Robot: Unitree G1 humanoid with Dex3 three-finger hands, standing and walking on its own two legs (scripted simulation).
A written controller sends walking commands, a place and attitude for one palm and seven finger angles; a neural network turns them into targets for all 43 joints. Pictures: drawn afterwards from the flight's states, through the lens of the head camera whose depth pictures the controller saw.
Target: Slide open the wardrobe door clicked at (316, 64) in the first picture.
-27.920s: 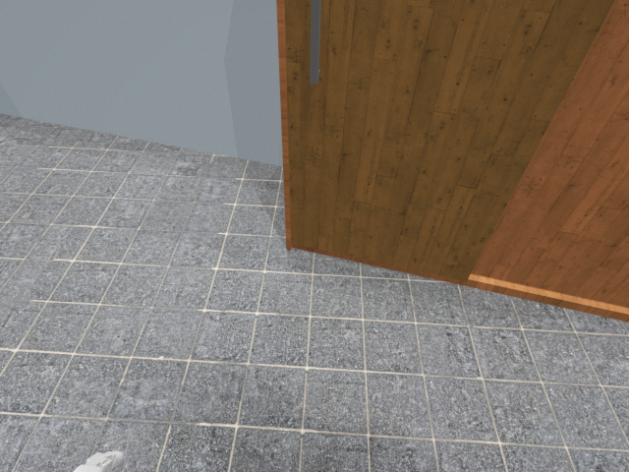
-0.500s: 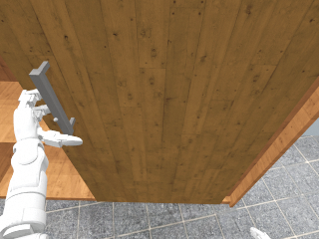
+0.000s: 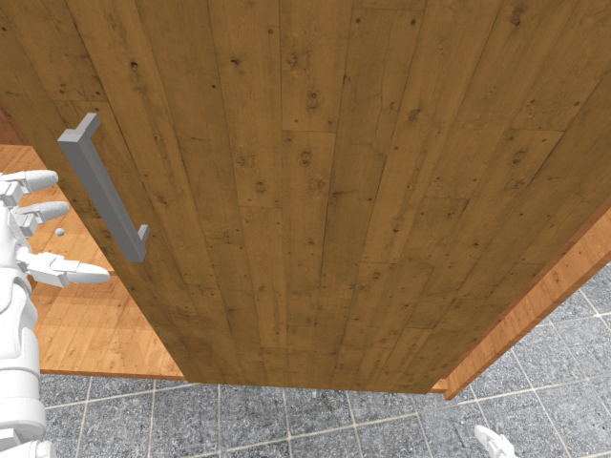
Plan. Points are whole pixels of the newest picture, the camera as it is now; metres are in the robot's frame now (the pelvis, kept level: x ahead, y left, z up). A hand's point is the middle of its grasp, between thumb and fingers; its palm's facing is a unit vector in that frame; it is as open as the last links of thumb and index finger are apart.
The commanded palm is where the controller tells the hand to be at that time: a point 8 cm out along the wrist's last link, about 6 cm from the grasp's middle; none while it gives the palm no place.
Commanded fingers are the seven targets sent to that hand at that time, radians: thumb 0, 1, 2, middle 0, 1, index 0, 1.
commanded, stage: slip the hand off the handle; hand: left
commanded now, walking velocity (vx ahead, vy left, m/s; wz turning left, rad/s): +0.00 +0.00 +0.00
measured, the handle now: (116, 195) +0.39 +0.28 +0.13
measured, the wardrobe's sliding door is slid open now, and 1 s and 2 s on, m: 0.63 0.63 0.63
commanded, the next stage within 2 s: draw the hand back to the body in 0.76 s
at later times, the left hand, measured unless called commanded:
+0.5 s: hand (16, 286) +0.27 +0.35 +0.11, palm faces +0.44 -0.88 -0.17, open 14.7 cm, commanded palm +0.22 +0.38 +0.12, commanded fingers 0.00 -0.55 0.20 -0.25 -1.15 -0.25 -1.15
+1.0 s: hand (5, 339) +0.21 +0.32 +0.12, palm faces +0.32 -0.94 -0.12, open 14.7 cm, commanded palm +0.16 +0.36 +0.13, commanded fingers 0.00 -0.55 0.20 -0.25 -1.15 -0.25 -1.15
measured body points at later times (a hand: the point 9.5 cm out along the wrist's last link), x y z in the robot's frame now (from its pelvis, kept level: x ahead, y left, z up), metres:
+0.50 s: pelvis -0.02 +0.01 +0.00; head -0.01 +0.02 +0.45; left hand +0.24 +0.39 +0.12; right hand +0.13 -0.24 -0.09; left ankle +0.03 +0.11 -0.72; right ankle -0.03 -0.12 -0.72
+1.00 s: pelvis -0.02 +0.00 +0.00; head -0.03 -0.01 +0.45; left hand +0.18 +0.37 +0.13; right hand +0.17 -0.23 -0.08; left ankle +0.03 +0.11 -0.72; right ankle -0.03 -0.12 -0.72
